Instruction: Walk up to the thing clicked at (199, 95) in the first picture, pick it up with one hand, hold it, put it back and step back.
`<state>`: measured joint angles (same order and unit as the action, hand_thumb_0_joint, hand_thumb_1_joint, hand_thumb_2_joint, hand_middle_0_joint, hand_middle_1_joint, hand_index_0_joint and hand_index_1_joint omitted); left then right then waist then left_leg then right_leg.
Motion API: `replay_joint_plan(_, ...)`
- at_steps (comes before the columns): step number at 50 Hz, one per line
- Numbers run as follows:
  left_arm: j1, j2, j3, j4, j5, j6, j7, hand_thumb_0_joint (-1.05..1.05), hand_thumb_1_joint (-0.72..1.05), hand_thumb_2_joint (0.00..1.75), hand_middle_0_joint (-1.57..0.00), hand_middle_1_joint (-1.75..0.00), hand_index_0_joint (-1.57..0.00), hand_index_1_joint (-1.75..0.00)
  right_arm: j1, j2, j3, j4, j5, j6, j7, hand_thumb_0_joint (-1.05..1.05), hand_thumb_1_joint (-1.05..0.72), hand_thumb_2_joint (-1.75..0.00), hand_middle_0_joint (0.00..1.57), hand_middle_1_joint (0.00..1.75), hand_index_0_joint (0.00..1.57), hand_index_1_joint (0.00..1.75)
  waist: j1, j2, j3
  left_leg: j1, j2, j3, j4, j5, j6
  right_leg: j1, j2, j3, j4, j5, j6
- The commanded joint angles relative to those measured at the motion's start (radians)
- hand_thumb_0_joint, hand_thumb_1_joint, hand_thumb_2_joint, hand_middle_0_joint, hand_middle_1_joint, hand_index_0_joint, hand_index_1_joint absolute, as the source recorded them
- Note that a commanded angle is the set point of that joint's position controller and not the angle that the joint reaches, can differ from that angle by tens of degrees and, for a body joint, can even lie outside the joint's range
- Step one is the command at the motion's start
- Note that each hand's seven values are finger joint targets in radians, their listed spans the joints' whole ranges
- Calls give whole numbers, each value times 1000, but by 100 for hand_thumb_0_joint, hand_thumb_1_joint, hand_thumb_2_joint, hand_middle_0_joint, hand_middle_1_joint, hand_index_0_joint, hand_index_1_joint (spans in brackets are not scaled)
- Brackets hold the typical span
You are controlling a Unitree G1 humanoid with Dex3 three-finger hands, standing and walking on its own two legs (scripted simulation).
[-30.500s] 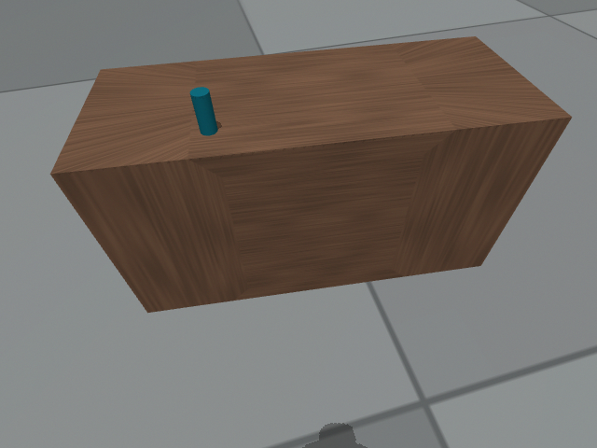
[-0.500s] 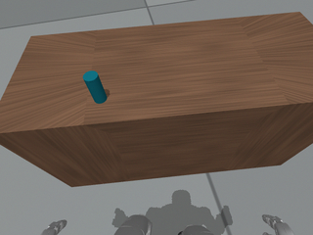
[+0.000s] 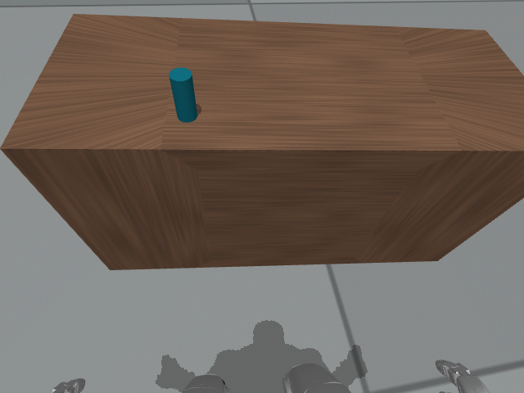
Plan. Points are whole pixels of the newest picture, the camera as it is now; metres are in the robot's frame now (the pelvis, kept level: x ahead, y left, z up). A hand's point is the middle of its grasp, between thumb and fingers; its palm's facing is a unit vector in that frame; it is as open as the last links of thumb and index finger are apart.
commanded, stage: step back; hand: left
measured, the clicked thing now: (184, 96) +0.69 +0.20 -0.01
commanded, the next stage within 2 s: none
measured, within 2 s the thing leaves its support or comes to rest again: neither
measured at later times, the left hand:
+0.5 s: hand out of the picture -0.04 +0.22 -0.13, palm faces +0.04 -0.90 -0.43, open 7.4 cm
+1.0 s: hand out of the picture -0.30 +0.19 -0.16, palm faces +0.00 -0.91 -0.41, open 7.4 cm
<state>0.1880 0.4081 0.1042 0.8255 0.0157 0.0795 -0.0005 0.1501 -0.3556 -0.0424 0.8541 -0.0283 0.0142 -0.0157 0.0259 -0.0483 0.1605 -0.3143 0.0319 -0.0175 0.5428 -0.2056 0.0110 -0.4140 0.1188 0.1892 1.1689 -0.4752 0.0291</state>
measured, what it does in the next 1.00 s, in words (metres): walks backwards: right foot, then left foot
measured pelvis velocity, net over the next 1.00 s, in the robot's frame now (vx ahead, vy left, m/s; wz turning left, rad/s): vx -0.34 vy -0.09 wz -0.01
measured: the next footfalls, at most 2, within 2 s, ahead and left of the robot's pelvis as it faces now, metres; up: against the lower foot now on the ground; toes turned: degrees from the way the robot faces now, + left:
right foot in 0.16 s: -0.05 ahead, -0.15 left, +0.00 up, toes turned +1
left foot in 0.54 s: -0.16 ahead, +0.06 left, +0.00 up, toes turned +2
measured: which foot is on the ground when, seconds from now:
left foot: down 0.00-0.20, up 0.22-0.52, down 0.54-0.96, up 0.98-1.00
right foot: up 0.00-0.14, down 0.16-0.58, up 0.60-0.90, down 0.92-1.00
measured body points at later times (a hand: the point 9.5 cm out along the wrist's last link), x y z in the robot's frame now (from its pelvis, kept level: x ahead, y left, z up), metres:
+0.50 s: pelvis -0.16 -0.05 -0.01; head -0.10 -0.06 +0.43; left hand -0.04 +0.27 -0.10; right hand -0.09 -0.36 -0.15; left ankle -0.20 +0.07 -0.71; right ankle -0.09 -0.15 -0.73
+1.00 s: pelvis -0.34 -0.09 -0.02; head -0.30 -0.10 +0.43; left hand -0.30 +0.23 -0.13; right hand -0.19 -0.40 -0.13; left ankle -0.22 +0.05 -0.72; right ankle -0.36 -0.21 -0.74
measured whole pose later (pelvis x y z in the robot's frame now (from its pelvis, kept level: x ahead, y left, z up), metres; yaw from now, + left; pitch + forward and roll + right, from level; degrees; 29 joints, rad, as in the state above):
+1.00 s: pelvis -0.34 -0.09 -0.02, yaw +0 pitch -3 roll -2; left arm 0.22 0.35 0.06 0.92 0.04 0.04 0.00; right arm 0.06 -0.42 -0.07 0.83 -0.02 0.08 -0.01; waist 0.04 0.08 0.16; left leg -0.50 0.03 -0.09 0.79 -0.37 0.00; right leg -0.22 0.05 0.01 0.66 -0.38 -0.01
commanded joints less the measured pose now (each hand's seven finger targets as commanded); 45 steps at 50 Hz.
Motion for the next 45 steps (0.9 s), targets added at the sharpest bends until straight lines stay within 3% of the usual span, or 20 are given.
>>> replay_joint_plan(1,6,145,29,-87,7,-37,11,0,90,90,-20,-30,-20,-30,34,-271,-81,-86,3,-17,-20,0,-90,-90,20,30,20,30,-55,223,-220,300,227,-197,-85,344,237,-55,-56,-44,-199,-46,25)
replay_joint_plan(5,79,142,26,-43,6,-49,7,0,90,90,-20,-30,-20,-30,-9,-297,-86,-108,-1,3,-12,0,-90,-90,20,30,20,30,-36,269,-277,240,208,-176,-19,290,203,111,-98,-141,-541,28,-2)
replay_joint_plan(7,170,143,33,12,12,-51,4,0,90,90,-20,-30,-20,-30,-47,-307,-86,-119,8,18,-9,0,-90,-90,20,30,20,30,12,243,-280,111,180,-148,24,212,154,264,-89,-191,-759,217,-34)
replay_joint_plan(8,166,181,45,14,22,-53,4,0,90,90,-20,-30,-20,-30,-65,-278,-75,-126,18,22,-6,0,-90,-90,20,30,20,30,19,183,-246,-13,129,-139,64,91,99,295,-128,-110,-758,241,-62)
replay_joint_plan(9,151,255,64,-6,36,-55,2,0,90,90,-20,-30,-20,-30,-66,-225,-62,-145,25,22,-6,0,-90,-90,20,30,20,30,18,-36,-196,-201,-19,-111,212,-135,36,287,-293,173,-815,169,-119)
replay_joint_plan(10,46,370,82,-53,34,-46,0,0,90,90,-20,-30,-20,-30,-98,-218,-70,-147,28,25,-26,0,-90,-90,20,30,20,30,57,-269,-123,-169,-136,-62,476,-407,-12,-17,-501,384,-935,76,-290)
replay_joint_plan(11,-56,372,82,-93,34,-51,6,0,90,90,-20,-30,-20,-30,-74,-265,-90,-127,23,28,-32,0,-90,-90,20,30,20,30,23,-267,-26,-117,-78,-153,634,-407,-17,-190,-556,448,-985,10,-328)
replay_joint_plan(13,-138,249,48,-124,27,-59,10,0,90,90,-20,-30,-20,-30,5,-278,-79,-74,29,23,-19,0,-90,-90,20,30,20,30,-42,-98,-19,-122,-134,-175,666,-274,-6,-92,-383,144,-864,240,-236)
replay_joint_plan(15,-137,188,48,-104,26,-57,16,0,90,90,-20,-30,-20,-30,61,-213,-54,-51,29,11,-23,0,-90,-90,20,30,20,30,-60,-110,-77,-178,-165,-143,652,-229,-16,67,-276,-32,-764,444,-166)
replay_joint_plan(20,26,168,45,-104,30,-51,31,0,90,90,-20,-30,-20,-30,29,-187,-39,-73,15,-6,-31,0,-90,-90,20,30,20,30,48,-152,-182,-264,-129,-84,423,-316,-46,417,-331,20,-677,659,-232)
replay_joint_plan(23,8,183,47,-129,21,-44,41,0,90,90,-20,-30,-20,-30,72,-198,-44,-69,9,-13,-30,0,-90,-90,20,30,20,30,34,-179,-248,-171,-58,-61,226,-324,-29,453,-411,84,-639,728,-252)
replay_joint_plan(27,-81,186,22,-153,6,-21,27,0,90,90,-20,-30,-20,-30,175,-219,-67,-15,0,-11,-20,0,-90,-90,20,30,20,30,-31,-65,-263,103,-49,-21,-139,34,21,233,-322,-12,-530,508,-149)
replay_joint_plan(28,-57,153,12,-158,3,-20,22,0,90,90,-20,-30,-20,-30,161,-278,-83,-27,-16,-10,-20,0,-90,-90,20,30,20,30,-18,71,-265,176,104,-237,-162,114,74,78,-242,-53,-431,331,-97)
replay_joint_plan(29,-74,130,7,-159,-5,-22,24,0,90,90,-20,-30,-20,-30,98,-372,-97,-49,-20,-4,-11,0,-90,-90,20,30,20,30,-13,273,-216,179,288,-456,-210,212,190,-102,-59,-187,-263,-40,-51)
replay_joint_plan(30,-128,179,36,-153,6,-19,38,0,90,90,-20,-30,-20,-30,71,-415,-102,-72,-24,-4,-7,0,-90,-90,20,30,20,30,-66,276,-190,-27,383,-552,-229,203,297,-9,-52,-65,-57,-214,-37)
replay_joint_plan(31,-116,201,40,-136,8,-18,35,0,90,90,-20,-30,-20,-30,27,-375,-97,-76,-23,-11,-14,0,-90,-90,20,30,20,30,-43,231,-138,-88,381,-538,-235,179,305,13,-61,-10,41,-175,-42)
replay_joint_plan(34,-4,168,33,-75,-10,-14,23,0,90,90,-20,-30,-20,-30,-77,-263,-62,-98,-23,-12,-22,0,-90,-90,20,30,20,30,42,138,-122,-17,213,-215,-163,312,207,-55,-6,5,155,-20,-46)
replay_joint_plan(40,-6,141,11,-68,4,-44,18,0,90,90,-20,-30,-20,-30,11,-254,-71,-89,-11,9,-10,0,-90,-90,20,30,20,30,-42,243,-182,239,196,-187,-101,229,234,-54,-66,-91,-234,-42,16)
replay_joint_plan(42,32,140,1,-46,2,-56,23,0,90,90,-20,-30,-20,-30,-7,-274,-76,-96,-8,23,-5,0,-90,-90,20,30,20,30,-31,289,-234,264,217,-184,-60,236,219,25,-121,-129,-455,-23,4)
replay_joint_plan(45,129,145,8,31,6,-71,23,0,90,90,-20,-30,-20,-30,-43,-300,-77,-98,0,50,5,0,-90,-90,20,30,20,30,5,266,-295,163,177,-131,18,180,170,231,-88,-231,-758,178,-21)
